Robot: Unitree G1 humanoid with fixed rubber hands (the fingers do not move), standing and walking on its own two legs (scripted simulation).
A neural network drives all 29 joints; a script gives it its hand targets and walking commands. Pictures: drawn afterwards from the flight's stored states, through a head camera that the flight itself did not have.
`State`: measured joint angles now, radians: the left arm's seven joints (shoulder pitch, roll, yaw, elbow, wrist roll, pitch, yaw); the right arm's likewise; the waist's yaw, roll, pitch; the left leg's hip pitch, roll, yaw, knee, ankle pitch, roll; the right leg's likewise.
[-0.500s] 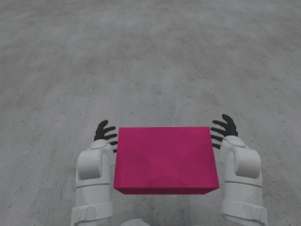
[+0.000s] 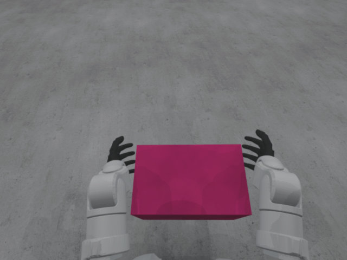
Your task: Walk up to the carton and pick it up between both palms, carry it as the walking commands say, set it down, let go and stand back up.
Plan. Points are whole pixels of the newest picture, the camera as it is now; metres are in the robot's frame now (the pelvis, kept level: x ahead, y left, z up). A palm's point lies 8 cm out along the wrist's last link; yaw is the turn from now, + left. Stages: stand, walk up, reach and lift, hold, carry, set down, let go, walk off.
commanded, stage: carry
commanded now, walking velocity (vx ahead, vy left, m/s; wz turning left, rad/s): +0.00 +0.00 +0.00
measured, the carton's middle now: (188, 184) +0.30 +0.00 -0.03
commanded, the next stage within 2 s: hold in 0.94 s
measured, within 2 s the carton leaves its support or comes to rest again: neither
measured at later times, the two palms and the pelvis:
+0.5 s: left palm (114, 169) +0.29 +0.16 +0.06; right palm (262, 164) +0.30 -0.16 +0.07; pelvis +0.00 +0.00 +0.00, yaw +0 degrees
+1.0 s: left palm (114, 171) +0.29 +0.17 +0.06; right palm (261, 167) +0.29 -0.16 +0.06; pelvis +0.00 +0.00 +0.00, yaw +0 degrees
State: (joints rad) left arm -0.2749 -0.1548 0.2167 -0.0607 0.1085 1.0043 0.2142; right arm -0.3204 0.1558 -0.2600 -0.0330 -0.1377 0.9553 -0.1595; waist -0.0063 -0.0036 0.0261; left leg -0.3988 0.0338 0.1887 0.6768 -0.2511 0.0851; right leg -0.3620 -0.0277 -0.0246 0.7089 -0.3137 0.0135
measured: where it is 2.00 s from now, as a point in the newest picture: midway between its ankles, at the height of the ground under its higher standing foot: outside the picture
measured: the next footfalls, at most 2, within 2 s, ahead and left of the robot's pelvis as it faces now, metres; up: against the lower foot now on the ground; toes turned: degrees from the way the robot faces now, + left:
none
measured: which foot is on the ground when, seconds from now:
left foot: down 0.00-1.00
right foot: down 0.00-1.00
